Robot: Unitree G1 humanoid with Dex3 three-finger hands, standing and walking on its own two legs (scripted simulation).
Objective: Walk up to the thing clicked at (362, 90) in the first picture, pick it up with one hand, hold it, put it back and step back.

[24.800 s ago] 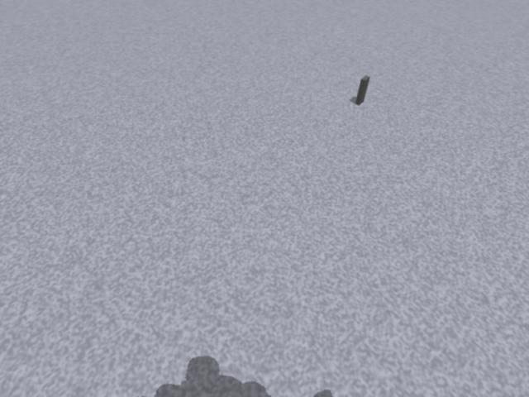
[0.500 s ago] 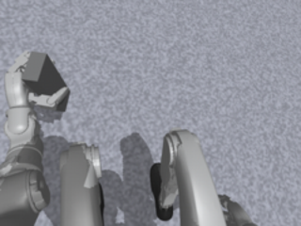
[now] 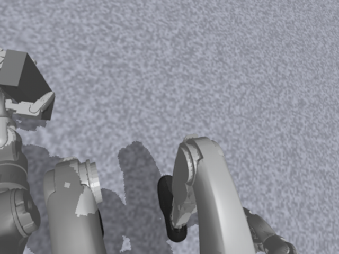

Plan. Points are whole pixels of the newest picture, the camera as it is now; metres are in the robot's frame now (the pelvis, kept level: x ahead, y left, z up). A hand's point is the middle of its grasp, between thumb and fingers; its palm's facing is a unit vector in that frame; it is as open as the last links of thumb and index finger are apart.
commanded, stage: lower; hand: left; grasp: from the side
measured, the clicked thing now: (32, 91) +0.48 +0.22 -0.09
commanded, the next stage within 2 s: loosen in 1.22 s
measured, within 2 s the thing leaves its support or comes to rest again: rests again in 1.60 s
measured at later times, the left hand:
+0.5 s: hand (37, 95) +0.49 +0.23 -0.14, palm faces +0.12 -0.99 -0.05, open 9.4 cm
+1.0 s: hand (41, 94) +0.50 +0.23 -0.17, palm faces +0.16 -0.99 -0.06, open 9.4 cm
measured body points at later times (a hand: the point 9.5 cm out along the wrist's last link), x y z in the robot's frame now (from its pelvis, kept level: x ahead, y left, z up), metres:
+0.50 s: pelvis +0.00 +0.01 -0.02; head +0.24 +0.13 +0.34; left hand +0.48 +0.28 -0.14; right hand +0.09 -0.27 -0.08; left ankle +0.08 +0.12 -0.29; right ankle +0.13 -0.12 -0.29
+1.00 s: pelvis -0.01 +0.01 -0.02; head +0.26 +0.15 +0.32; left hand +0.49 +0.28 -0.16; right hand +0.09 -0.25 -0.07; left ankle +0.08 +0.12 -0.29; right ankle +0.13 -0.12 -0.29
